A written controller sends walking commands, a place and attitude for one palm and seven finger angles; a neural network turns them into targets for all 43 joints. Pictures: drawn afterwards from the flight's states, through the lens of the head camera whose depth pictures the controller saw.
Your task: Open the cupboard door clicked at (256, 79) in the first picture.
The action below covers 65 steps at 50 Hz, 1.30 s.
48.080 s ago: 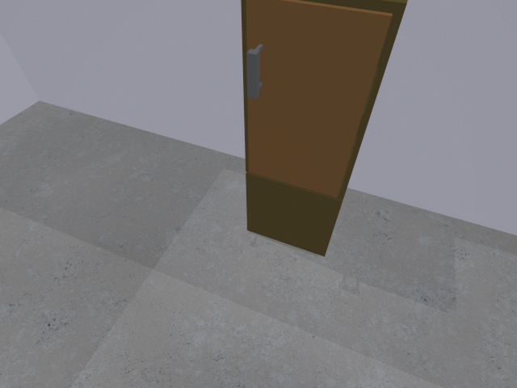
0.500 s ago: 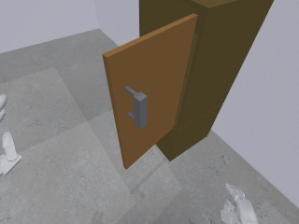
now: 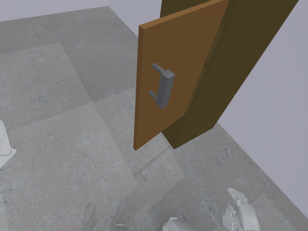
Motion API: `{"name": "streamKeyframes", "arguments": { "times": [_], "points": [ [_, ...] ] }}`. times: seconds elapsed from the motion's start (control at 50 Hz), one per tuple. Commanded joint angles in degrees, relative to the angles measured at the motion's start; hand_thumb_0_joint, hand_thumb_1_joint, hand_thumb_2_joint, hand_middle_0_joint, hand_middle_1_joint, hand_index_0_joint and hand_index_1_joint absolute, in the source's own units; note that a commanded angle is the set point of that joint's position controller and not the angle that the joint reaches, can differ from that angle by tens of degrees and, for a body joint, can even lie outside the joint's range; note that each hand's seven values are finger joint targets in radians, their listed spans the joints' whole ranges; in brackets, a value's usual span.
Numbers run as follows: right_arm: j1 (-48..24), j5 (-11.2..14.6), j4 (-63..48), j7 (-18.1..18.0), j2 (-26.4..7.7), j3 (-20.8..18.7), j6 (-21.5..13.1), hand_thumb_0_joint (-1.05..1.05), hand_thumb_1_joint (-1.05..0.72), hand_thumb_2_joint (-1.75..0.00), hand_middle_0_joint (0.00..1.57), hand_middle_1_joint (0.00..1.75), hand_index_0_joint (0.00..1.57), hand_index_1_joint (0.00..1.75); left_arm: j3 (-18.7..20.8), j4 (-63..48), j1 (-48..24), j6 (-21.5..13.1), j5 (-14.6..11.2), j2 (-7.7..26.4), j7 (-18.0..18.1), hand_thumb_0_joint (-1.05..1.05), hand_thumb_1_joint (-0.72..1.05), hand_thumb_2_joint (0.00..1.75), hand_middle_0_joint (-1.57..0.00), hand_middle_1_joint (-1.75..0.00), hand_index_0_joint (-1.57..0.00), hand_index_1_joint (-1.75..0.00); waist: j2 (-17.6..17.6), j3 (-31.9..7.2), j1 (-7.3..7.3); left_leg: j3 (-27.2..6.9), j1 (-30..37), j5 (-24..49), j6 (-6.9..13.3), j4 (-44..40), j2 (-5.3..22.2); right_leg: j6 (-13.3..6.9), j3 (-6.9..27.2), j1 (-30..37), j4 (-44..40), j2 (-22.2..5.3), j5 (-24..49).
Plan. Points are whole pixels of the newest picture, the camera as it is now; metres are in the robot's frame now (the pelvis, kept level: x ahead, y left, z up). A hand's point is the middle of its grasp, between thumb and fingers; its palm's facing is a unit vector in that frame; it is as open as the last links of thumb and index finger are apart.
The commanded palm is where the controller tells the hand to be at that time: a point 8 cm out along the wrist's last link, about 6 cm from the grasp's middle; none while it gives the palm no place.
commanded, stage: step back with the hand held close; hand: left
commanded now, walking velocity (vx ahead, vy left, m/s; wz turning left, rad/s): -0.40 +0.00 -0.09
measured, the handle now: (159, 85) +0.48 +0.02 +0.09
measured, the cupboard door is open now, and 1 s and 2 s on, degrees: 100 100 100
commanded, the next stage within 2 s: stop stepping back and stand still in 0.14 s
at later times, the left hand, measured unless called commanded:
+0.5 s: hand out of the picture +0.06 +0.20 +0.19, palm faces +0.33 -0.76 -0.56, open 7.4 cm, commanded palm +0.03 +0.23 +0.19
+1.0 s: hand out of the picture +0.02 +0.19 +0.18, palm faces +0.43 -0.75 -0.50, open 7.4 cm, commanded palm -0.02 +0.22 +0.19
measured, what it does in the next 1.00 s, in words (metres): walks backwards: right foot, then left foot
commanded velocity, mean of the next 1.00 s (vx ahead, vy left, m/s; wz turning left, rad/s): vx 0.08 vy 0.06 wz -0.01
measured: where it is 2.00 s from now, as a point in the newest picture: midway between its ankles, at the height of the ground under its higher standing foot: outside the picture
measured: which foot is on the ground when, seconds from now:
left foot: down 0.00-0.34, up 0.36-0.64, down 0.66-0.88, up 0.90-1.00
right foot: up 0.00-0.32, down 0.34-1.00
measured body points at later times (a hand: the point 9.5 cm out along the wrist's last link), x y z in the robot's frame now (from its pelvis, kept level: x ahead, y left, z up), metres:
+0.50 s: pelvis -0.14 -0.05 +0.01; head -0.13 -0.06 +0.46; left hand +0.04 +0.23 +0.22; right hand -0.02 -0.31 -0.09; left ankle -0.11 +0.08 -0.68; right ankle -0.22 -0.11 -0.73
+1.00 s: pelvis -0.18 -0.07 +0.01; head -0.18 -0.09 +0.46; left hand -0.01 +0.23 +0.21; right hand -0.04 -0.30 -0.10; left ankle -0.20 +0.07 -0.66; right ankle -0.19 -0.12 -0.73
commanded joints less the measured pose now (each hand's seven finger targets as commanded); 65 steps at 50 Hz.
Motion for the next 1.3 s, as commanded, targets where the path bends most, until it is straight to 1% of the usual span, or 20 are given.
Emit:
{"name": "streamKeyframes", "arguments": {
  "times": [0.0,0.18,0.28,0.3,0.32,0.34,0.38,0.42,0.46,0.58,0.66,0.7,0.8,0.84,0.88,0.9,1.0,1.16,1.22,1.28],
  "points": [
    [-1.5,0.6,-6.0,0.4,-8.7,-3.7,-5.5,0.0,-0.9,-0.9,0.2,0.3,0.2,0.3,6.0,-16.5,-0.6,-4.1,-1.3,6.0,1.4,0.0,0.9,0.9,-0.2,-0.3,-0.2,-0.3,13.0,-14.6,0.32,-9.5,14.8,41.2,6.4,-11.6,17.2,1.0,0.5,0.4,8.4,-0.5,-3.9],
    [-3.0,0.2,-4.9,0.8,-8.6,-2.2,-5.5,0.0,-0.9,-0.9,0.2,0.3,0.2,0.3,3.2,-11.2,-1.0,-0.6,-2.6,5.8,0.4,0.0,0.9,0.9,-0.2,-0.3,-0.2,-0.3,17.8,-15.5,-0.28,-9.6,15.1,18.8,5.8,-21.3,15.3,1.2,-3.7,9.8,-9.7,1.1,-6.0],
    [-4.6,1.0,-8.7,1.6,-7.3,-0.9,-3.8,0.0,-0.9,-0.9,0.2,0.3,0.2,0.3,9.0,-15.6,8.0,-1.3,-4.1,10.6,0.1,0.0,0.9,0.9,-0.2,-0.3,-0.2,-0.3,15.1,-18.3,1.42,-0.6,8.4,-3.3,0.0,-18.7,6.2,-1.5,-7.0,25.6,-35.7,-0.5,6.4],
    [-4.5,1.0,-9.5,1.7,-6.7,-0.9,-3.0,0.0,-0.9,-0.9,0.2,0.3,0.2,0.3,12.1,-16.8,10.3,-1.7,-3.7,14.1,0.3,0.0,0.9,0.9,-0.2,-0.3,-0.2,-0.3,9.1,-18.5,1.15,2.9,7.4,-5.5,-2.1,-10.5,1.7,-3.4,-2.6,24.1,-40.0,-6.0,8.9],
    [-5.2,1.3,-9.7,1.8,-5.9,-0.3,-2.0,0.0,-0.9,-0.9,0.2,0.3,0.2,0.3,12.0,-15.3,10.5,-2.0,-3.8,14.4,0.4,0.0,0.9,0.9,-0.2,-0.3,-0.2,-0.3,-3.4,-14.6,1.49,3.0,2.6,-5.9,-3.7,5.3,-1.1,-6.5,11.5,16.9,-44.4,-17.4,6.5],
    [-5.3,1.5,-9.2,1.5,-7.1,-0.1,-2.1,0.0,-0.9,-0.9,0.2,0.3,0.2,0.3,13.6,-14.1,8.8,-2.2,-3.9,15.8,1.0,0.0,0.9,0.9,-0.2,-0.3,-0.2,-0.3,-5.6,-10.9,2.27,-0.7,-4.8,-8.7,-3.7,18.6,-1.6,-8.6,17.0,11.5,-44.4,-24.0,11.3],
    [-3.1,2.8,-6.8,1.2,-6.8,-0.8,-2.8,0.0,-0.9,-0.9,0.2,0.3,0.2,0.3,10.4,-8.2,7.5,-1.6,-3.1,10.2,1.0,0.0,0.9,0.9,-0.2,-0.3,-0.2,-0.3,-5.3,-11.8,0.18,-3.1,-12.8,-4.8,-3.2,25.3,0.1,-2.4,8.7,20.8,-34.1,-18.8,37.8],
    [-3.5,2.3,-6.0,0.2,-6.9,-0.3,-2.6,0.0,-0.9,-0.9,0.2,0.3,0.2,0.3,8.7,-0.9,5.0,-1.1,-2.3,8.4,1.4,0.0,0.9,0.9,-0.2,-0.3,-0.2,-0.3,-2.8,-10.7,-0.81,-0.5,-12.2,-2.0,-3.3,19.2,1.2,-5.1,6.1,24.4,-31.9,-17.3,41.3],
    [-3.1,1.8,-5.3,-0.6,-8.4,-0.3,-2.7,0.0,-0.9,-0.9,0.2,0.3,0.2,0.3,4.9,3.3,-1.3,-1.8,-1.3,6.5,1.5,0.0,0.9,0.9,-0.2,-0.3,-0.2,-0.3,1.2,-7.1,-0.66,1.8,-7.3,-2.0,-2.0,10.8,0.8,-5.4,6.4,21.4,-33.0,-16.8,33.3],
    [-1.9,1.5,-5.4,-1.0,-10.3,-1.8,-4.2,0.0,-0.9,-0.9,0.2,0.3,0.2,0.3,-1.1,3.2,-9.6,-2.3,0.4,4.5,2.0,0.0,0.9,0.9,-0.2,-0.3,-0.2,-0.3,-6.8,-3.6,0.78,4.4,1.7,-4.5,1.7,-6.2,0.0,-4.1,10.4,21.7,-34.1,-17.1,18.0],
    [-0.5,1.5,-7.5,-0.4,-11.3,-2.0,-4.8,0.0,-0.9,-0.9,0.2,0.3,0.2,0.3,3.0,-8.8,-6.6,-4.3,0.3,8.0,2.7,0.0,0.9,0.9,-0.2,-0.3,-0.2,-0.3,12.1,-11.0,-0.23,-6.3,19.8,15.8,5.8,-11.9,7.3,0.8,0.8,14.5,-15.7,-7.4,27.6],
    [0.9,1.0,-6.7,0.0,-9.7,-1.5,-5.7,0.0,-0.9,-0.9,0.2,0.3,0.2,0.3,6.1,-9.9,-2.1,-4.4,0.5,10.7,2.8,0.0,0.9,0.9,-0.2,-0.3,-0.2,-0.3,19.8,-11.9,0.19,-12.5,26.4,27.9,8.6,-11.4,12.6,0.7,-3.7,3.5,-10.6,-3.9,3.2],
    [-1.3,1.4,-6.6,-0.5,-9.9,-0.9,-5.8,0.0,-0.9,-0.9,0.2,0.3,0.2,0.3,7.1,-4.4,0.1,-2.9,0.1,8.7,2.3,0.0,0.9,0.9,-0.2,-0.3,-0.2,-0.3,14.4,-3.8,0.63,-4.3,2.1,0.3,4.7,-14.0,10.2,-0.6,-7.0,20.3,-22.7,-2.8,3.6],
    [-1.7,1.4,-6.8,-0.6,-9.4,-1.2,-5.2,0.0,-0.9,-0.9,0.2,0.3,0.2,0.3,5.8,0.8,0.0,-3.1,0.1,6.9,1.8,0.0,0.9,0.9,-0.2,-0.3,-0.2,-0.3,6.1,-2.3,0.4,0.1,-6.2,-9.6,1.8,-5.4,4.3,-3.2,3.5,24.6,-29.9,-6.3,3.1],
    [-1.7,1.9,-7.1,0.0,-9.3,-2.6,-4.0,0.0,-0.9,-0.9,0.2,0.3,0.2,0.3,4.0,4.6,-1.1,-2.9,-0.2,5.8,1.3,0.0,0.9,0.9,-0.2,-0.3,-0.2,-0.3,-10.5,-0.6,0.94,1.3,-13.2,-14.7,-0.7,21.1,-0.9,-9.3,31.0,19.7,-43.8,-22.2,-10.8],
    [-2.0,1.8,-6.5,0.4,-10.2,-2.8,-3.7,0.0,-0.9,-0.9,0.2,0.3,0.2,0.3,2.6,6.8,-1.7,-3.5,-0.3,4.1,0.9,0.0,0.9,0.9,-0.2,-0.3,-0.2,-0.3,-6.7,0.7,0.47,-1.9,-15.0,-12.0,-1.0,28.4,-0.2,-8.2,31.0,17.9,-44.7,-22.9,-7.3],
    [-2.9,1.3,-5.3,-0.1,-8.3,-0.6,-3.6,0.0,-0.9,-0.9,0.2,0.3,0.2,0.3,0.1,3.4,-11.0,-5.6,0.6,4.8,0.3,0.0,0.9,0.9,-0.2,-0.3,-0.2,-0.3,-0.9,-4.8,-0.62,0.7,-6.6,-1.0,-1.7,18.3,2.1,-7.2,6.9,20.3,-36.5,-17.2,24.3],
    [-2.5,0.9,-7.9,-0.3,-7.9,-1.1,-5.2,0.0,-0.9,-0.9,0.2,0.3,0.2,0.3,4.7,-9.9,-2.7,-5.0,0.0,7.8,2.3,0.0,0.9,0.9,-0.2,-0.3,-0.2,-0.3,3.3,-10.3,1.61,2.8,11.5,8.7,-0.3,-11.1,0.1,-3.4,4.1,23.6,-30.8,-13.8,28.6],
    [-1.8,1.7,-9.0,-0.2,-9.2,-1.5,-4.4,0.0,-0.9,-0.9,0.2,0.3,0.2,0.3,5.9,-9.6,1.6,-4.8,-0.4,7.8,2.2,0.0,0.9,0.9,-0.2,-0.3,-0.2,-0.3,12.8,-12.1,2.16,-7.3,17.2,23.7,2.9,-12.2,9.2,0.3,-0.6,18.6,-24.2,-5.9,17.2],
    [-1.5,2.2,-8.5,-0.2,-8.2,-1.2,-3.3,0.0,-0.9,-0.9,0.2,0.3,0.2,0.3,6.6,-2.9,4.0,-3.6,-0.6,7.1,1.3,0.0,0.9,0.9,-0.2,-0.3,-0.2,-0.3,11.1,-10.2,0.55,-1.7,11.3,24.5,0.4,-8.7,5.9,-0.6,0.7,22.7,-27.8,-6.3,28.7]
  ]
}}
